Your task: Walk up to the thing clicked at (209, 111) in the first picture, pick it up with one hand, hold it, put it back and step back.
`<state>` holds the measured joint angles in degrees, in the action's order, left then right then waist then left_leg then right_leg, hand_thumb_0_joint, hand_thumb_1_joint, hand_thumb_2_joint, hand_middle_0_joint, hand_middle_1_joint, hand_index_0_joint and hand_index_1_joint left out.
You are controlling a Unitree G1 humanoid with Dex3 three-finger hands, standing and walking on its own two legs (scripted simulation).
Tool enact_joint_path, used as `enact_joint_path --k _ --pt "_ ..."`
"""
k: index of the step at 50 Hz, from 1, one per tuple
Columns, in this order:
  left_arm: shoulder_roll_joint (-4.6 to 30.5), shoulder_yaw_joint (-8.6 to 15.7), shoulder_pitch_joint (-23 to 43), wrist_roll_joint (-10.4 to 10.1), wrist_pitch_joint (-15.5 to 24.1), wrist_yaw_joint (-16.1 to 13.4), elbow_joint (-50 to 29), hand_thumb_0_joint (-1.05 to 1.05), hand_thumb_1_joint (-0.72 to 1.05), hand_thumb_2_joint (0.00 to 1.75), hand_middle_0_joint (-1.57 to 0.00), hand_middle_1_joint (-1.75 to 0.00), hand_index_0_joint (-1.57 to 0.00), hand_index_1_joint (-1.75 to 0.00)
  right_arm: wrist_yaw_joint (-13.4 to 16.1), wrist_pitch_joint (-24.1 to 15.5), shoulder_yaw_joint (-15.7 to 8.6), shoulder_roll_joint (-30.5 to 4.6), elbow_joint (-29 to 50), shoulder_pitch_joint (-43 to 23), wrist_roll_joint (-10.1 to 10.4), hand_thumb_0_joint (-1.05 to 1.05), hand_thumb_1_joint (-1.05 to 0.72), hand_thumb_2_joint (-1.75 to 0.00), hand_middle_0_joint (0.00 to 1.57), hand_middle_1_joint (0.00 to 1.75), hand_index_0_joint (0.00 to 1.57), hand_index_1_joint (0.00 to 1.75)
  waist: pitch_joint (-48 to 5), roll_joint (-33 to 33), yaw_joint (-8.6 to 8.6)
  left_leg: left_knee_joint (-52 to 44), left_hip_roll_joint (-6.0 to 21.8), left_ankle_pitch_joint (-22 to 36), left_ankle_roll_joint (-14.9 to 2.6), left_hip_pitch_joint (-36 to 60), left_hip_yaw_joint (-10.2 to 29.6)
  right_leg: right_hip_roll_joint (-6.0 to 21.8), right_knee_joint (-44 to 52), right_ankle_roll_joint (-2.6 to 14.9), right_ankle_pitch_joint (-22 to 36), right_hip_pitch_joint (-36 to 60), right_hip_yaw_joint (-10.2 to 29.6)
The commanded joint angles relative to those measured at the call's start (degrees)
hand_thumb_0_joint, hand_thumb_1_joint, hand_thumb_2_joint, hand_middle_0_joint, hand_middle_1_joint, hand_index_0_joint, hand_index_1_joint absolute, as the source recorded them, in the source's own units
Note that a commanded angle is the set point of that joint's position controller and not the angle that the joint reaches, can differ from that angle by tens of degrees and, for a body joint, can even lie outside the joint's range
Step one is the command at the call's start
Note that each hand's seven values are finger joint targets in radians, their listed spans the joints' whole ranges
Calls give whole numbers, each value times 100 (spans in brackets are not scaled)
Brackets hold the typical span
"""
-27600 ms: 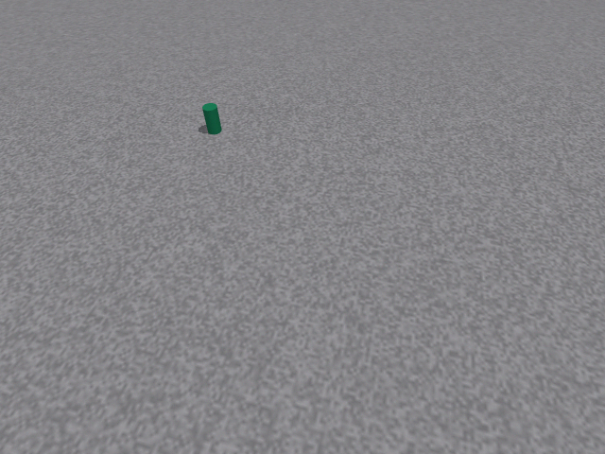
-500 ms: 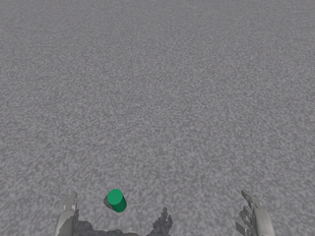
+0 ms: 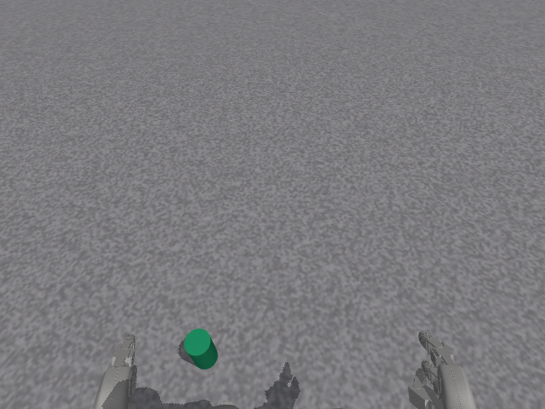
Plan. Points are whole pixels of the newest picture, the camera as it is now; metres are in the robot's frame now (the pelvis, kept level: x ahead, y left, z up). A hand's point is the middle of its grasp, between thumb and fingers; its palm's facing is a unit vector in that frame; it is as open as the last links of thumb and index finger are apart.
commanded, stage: home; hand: left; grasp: from the side
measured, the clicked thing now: (201, 349) +0.41 +0.25 -0.64
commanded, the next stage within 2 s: stand in 0.76 s
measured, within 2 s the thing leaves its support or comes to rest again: neither
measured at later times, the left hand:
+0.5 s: hand (155, 397) +0.17 +0.19 -0.06, palm faces +0.10 -0.95 -0.29, open 17.4 cm
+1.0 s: hand (157, 393) +0.17 +0.18 -0.06, palm faces +0.10 -0.95 -0.29, open 16.6 cm
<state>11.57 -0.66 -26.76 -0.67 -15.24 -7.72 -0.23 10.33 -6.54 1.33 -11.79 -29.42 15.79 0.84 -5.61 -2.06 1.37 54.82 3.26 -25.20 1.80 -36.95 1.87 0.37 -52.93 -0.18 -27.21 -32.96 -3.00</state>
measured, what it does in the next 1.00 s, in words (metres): stands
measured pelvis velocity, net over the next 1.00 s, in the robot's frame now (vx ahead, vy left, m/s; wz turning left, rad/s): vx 0.01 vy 0.00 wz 0.00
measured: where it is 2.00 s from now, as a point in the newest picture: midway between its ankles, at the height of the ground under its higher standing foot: outside the picture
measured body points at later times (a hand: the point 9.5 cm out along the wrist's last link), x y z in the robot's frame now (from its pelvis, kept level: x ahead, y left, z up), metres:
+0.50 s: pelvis +0.00 +0.01 +0.00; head +0.02 +0.00 +0.45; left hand +0.16 +0.24 -0.03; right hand +0.16 -0.23 -0.08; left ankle +0.03 +0.14 -0.69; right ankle +0.00 -0.12 -0.69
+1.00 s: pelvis +0.01 +0.00 +0.00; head +0.03 +0.00 +0.45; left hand +0.16 +0.23 -0.03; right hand +0.17 -0.24 -0.07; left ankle +0.03 +0.14 -0.69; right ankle +0.00 -0.12 -0.69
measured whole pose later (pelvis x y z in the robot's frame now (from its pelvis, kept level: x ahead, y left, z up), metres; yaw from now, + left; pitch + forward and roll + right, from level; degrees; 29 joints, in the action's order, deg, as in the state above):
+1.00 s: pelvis +0.01 +0.00 +0.00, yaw +0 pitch +7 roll -2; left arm 11.4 -0.7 -26.3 -0.5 -15.5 -7.7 0.3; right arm 10.5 -7.3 1.4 -11.6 -29.7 15.6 0.4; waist -5.6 -2.1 0.9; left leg 54.5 3.1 -25.6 1.6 -36.3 1.5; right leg 0.5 -52.4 -0.4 -27.4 -32.3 -2.6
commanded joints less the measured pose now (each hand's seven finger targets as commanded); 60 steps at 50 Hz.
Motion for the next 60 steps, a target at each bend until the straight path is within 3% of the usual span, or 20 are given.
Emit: enact_joint_path --k 1,5,6,9,12,15,18,21,24,25,29,41,43,46,51,53,55,58,59,60 --pt "819 502 462 29 314 -69 -1425 0 -53 6 -5 -6 -5 -6 100 -332 -270 -665 913 -403 -18 0 -90 -90 20 30 20 30 -643 -68 -24 -845 -249 912 -188 704 -205 -137 1006 8 1041 139 -33" --pt "450 238 54 15 241 -26 -852 0 -53 7 -5 -6 -5 -6 82 -368 -229 -636 953 -459 -21 0 -90 -90 20 30 20 30 -419 47 29 -904 -236 750 -192 618 -181 -165 1039 17 868 23 -74" --pt "693 386 457 23 297 -54 -1351 0 -54 6 -5 -6 -5 -6 86 -371 -274 -684 939 -421 -24 0 -90 -90 20 30 20 30 -589 -7 20 -916 -232 753 -186 720 -178 -163 1022 22 873 71 -56" --pt "406 257 -161 39 244 -18 -684 0 -54 6 -5 -6 -5 -6 83 -374 -237 -612 909 -416 -43 0 -90 -90 20 30 20 30 -443 184 -5 -874 -240 805 -190 608 -198 -171 1022 11 910 88 -77" --pt "753 433 495 32 325 -57 -1419 0 -53 7 -5 -6 -5 -6 82 -386 -279 -691 944 -432 -30 0 -90 -90 20 30 20 30 -562 -108 -17 -935 -232 740 -163 689 -183 -172 989 36 846 55 -77" --pt "390 198 -10 36 265 -9 -788 0 -54 6 -5 -6 -5 -6 74 -404 -232 -625 940 -427 -43 0 -90 -90 20 30 20 30 -397 117 31 -934 -226 664 -183 603 -169 -183 1015 23 782 5 -88" --pt "764 456 416 49 330 -59 -1270 0 -54 6 -5 -6 -5 -6 85 -409 -254 -658 906 -418 -36 0 -90 -90 20 30 20 30 -602 -153 -59 -967 -224 716 -150 691 -147 -179 949 48 784 63 -94" --pt "355 178 -91 36 275 -13 -699 0 -53 7 -5 -6 -5 -6 81 -412 -226 -613 950 -417 -46 0 -90 -90 20 30 20 30 -474 160 -11 -907 -230 794 -178 621 -172 -186 979 17 891 53 -92" --pt "731 419 368 52 339 -50 -1255 0 -53 7 -5 -6 -5 -6 98 -411 -245 -651 911 -401 -50 0 -90 -90 20 30 20 30 -584 -30 -20 -906 -232 803 -171 695 -184 -166 997 23 900 94 -63" --pt "511 303 33 61 303 -25 -842 0 -54 6 -5 -6 -5 -6 103 -413 -242 -623 901 -400 -53 0 -90 -90 20 30 20 30 -570 149 -7 -847 -230 912 -189 662 -198 -165 1001 3 1014 128 -60" --pt "677 417 281 43 330 -46 -1223 0 -53 7 -5 -6 -5 -6 104 -411 -245 -629 887 -391 -53 0 -90 -90 20 30 20 30 -664 -37 -51 -821 -251 996 -182 682 -223 -140 990 12 1125 178 -40" --pt "410 221 3 50 282 -19 -783 0 -54 6 -5 -6 -5 -6 96 -388 -253 -639 863 -370 -72 0 -90 -90 20 30 20 30 -609 110 31 -801 -228 1186 -190 717 -204 -154 938 -10 1334 194 -44" --pt "530 315 201 43 284 -35 -983 0 -55 6 -5 -6 -5 -6 93 -384 -263 -654 900 -409 -60 0 -90 -90 20 30 20 30 -555 -10 -23 -871 -220 1079 -172 716 -190 -158 941 14 1175 140 -71" --pt "542 328 188 43 275 -35 -1009 0 -31 30 -20 -30 -20 -30 102 -387 -259 -651 914 -413 -57 0 -90 -90 20 30 20 30 -594 -12 -7 -881 -222 1052 -172 747 -201 -161 976 15 1147 152 -63" --pt "474 294 157 47 260 -43 -900 0 9 70 -20 -30 -20 -30 121 -392 -256 -633 889 -400 -63 0 -90 -90 20 30 20 30 -594 229 8 -811 -222 1172 -200 742 -219 -146 981 -17 1315 228 -45" --pt "666 408 343 49 288 -57 -1178 0 25 86 -20 -30 -20 -30 126 -389 -265 -647 863 -367 -67 0 -90 -90 20 30 20 30 -719 4 -15 -781 -238 1249 -187 818 -246 -130 975 -14 1397 247 -17" --pt "449 251 43 52 232 -33 -804 0 41 90 -20 -30 -20 -30 119 -391 -256 -635 881 -377 -67 0 -90 -90 20 30 20 30 -589 139 8 -803 -229 1238 -194 764 -232 -145 973 -11 1376 213 -43" --pt "530 337 89 42 247 -49 -833 0 65 90 -20 -30 -20 -30 120 -385 -253 -652 883 -412 -63 0 -90 -90 20 30 20 30 -555 117 -28 -799 -235 1228 -198 717 -232 -135 993 -10 1361 224 -44" --pt "1344 599 1289 625 928 212 1166 0 73 90 -20 -30 -20 -30 -221 2 -490 -1474 -374 -604 -668 0 -90 -90 20 30 20 30 220 378 -181 -1174 -51 1902 -374 855 134 365 1091 311 1353 902 422" --pt "1434 637 967 679 1194 363 1576 0 81 90 -20 -30 -20 -30 -451 169 -559 -1437 -616 -629 -746 0 -90 -90 20 30 20 30 -54 745 -250 -980 -82 1723 -489 1019 -62 503 1340 466 1613 1049 674"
